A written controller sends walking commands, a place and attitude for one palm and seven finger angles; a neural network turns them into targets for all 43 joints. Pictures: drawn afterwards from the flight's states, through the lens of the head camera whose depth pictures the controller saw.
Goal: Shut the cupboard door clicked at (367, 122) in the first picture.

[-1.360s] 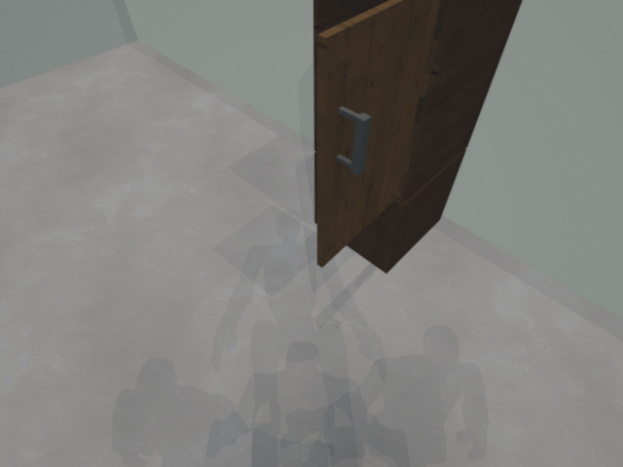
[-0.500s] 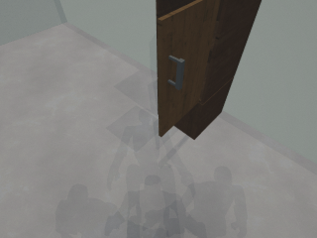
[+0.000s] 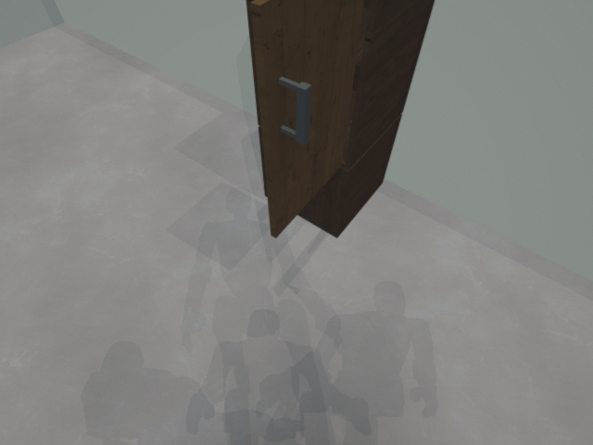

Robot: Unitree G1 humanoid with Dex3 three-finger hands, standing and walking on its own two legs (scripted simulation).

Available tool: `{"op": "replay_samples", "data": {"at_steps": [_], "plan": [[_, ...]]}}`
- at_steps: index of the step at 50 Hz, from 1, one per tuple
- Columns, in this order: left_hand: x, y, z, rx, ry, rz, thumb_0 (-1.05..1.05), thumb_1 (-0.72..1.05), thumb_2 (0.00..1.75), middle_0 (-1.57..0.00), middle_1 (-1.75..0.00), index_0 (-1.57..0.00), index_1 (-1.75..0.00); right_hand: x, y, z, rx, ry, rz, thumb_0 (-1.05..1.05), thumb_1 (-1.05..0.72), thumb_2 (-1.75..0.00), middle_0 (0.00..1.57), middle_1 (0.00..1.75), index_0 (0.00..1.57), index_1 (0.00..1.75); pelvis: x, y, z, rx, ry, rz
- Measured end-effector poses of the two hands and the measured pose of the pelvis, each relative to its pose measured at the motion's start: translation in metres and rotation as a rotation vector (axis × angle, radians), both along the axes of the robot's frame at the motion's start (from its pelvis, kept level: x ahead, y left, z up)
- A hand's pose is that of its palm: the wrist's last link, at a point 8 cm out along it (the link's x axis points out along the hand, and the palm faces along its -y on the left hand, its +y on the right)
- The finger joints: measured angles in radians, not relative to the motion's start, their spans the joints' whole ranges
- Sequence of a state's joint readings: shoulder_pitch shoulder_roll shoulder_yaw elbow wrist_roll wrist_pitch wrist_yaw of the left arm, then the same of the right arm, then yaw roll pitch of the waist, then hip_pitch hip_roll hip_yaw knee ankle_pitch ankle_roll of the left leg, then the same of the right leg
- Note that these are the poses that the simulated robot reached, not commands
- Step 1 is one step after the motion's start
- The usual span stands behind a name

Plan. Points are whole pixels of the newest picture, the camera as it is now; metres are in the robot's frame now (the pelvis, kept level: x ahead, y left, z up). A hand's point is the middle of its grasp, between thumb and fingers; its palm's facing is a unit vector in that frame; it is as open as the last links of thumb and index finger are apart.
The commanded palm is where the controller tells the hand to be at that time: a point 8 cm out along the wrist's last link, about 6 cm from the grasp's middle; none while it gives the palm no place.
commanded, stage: walk around to get in front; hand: left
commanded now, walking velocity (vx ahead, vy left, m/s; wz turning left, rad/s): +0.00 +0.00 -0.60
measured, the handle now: (294, 111) +0.67 +0.05 +0.05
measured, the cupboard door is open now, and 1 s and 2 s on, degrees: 91 91 91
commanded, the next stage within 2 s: none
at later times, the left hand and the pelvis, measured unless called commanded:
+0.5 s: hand out of the picture +0.09 +0.17 -0.16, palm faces -0.20 -0.95 -0.26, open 7.4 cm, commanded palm none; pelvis -0.01 -0.02 +0.00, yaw -16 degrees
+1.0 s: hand (248, 389) +0.22 +0.10 -0.16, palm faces -0.56 -0.78 -0.29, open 7.4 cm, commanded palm none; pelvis +0.00 -0.02 -0.02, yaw -35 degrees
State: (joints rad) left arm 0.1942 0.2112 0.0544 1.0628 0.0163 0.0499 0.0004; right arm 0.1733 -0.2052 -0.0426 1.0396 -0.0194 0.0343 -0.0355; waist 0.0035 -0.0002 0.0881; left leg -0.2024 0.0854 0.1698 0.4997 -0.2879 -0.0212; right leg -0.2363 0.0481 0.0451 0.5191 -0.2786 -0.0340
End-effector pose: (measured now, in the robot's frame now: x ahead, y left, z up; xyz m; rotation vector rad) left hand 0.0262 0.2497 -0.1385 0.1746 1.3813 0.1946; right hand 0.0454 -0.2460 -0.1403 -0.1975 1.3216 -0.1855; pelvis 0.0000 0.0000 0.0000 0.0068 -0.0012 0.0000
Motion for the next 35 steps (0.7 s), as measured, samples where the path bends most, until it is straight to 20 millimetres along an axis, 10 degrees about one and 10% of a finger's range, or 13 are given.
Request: {"op": "replay_samples", "data": {"at_steps": [12, 28, 35], "plan": [[0.048, -0.026, 0.003, 0.050, -0.096, -0.133, 0.00, 0.91, 0.90, -0.20, -0.30, -0.20, -0.30, -0.042, -0.026, -0.031, 0.052, 0.040, -0.122, 0.01, -0.90, -0.90, 0.21, 0.30, 0.20, 0.30, -0.010, -0.025, -0.017, 0.014, 0.003, -0.128], [0.077, -0.027, 0.003, 0.000, -0.041, -0.280, 0.00, 0.91, 0.90, -0.20, -0.30, -0.20, -0.30, 0.005, -0.036, 0.018, -0.042, -0.197, -0.246, 0.01, -0.90, -0.90, 0.20, 0.30, 0.20, 0.30, -0.002, -0.007, 0.001, 0.016, 0.041, -0.321], [0.126, -0.016, -0.007, -0.031, -0.082, -0.375, 0.00, 0.91, 0.90, -0.20, -0.30, -0.20, -0.30, -0.028, -0.012, 0.025, -0.087, -0.171, -0.278, 0.01, -0.90, -0.90, 0.20, 0.30, 0.20, 0.30, 0.003, 0.010, -0.001, -0.020, 0.039, -0.396]]}}
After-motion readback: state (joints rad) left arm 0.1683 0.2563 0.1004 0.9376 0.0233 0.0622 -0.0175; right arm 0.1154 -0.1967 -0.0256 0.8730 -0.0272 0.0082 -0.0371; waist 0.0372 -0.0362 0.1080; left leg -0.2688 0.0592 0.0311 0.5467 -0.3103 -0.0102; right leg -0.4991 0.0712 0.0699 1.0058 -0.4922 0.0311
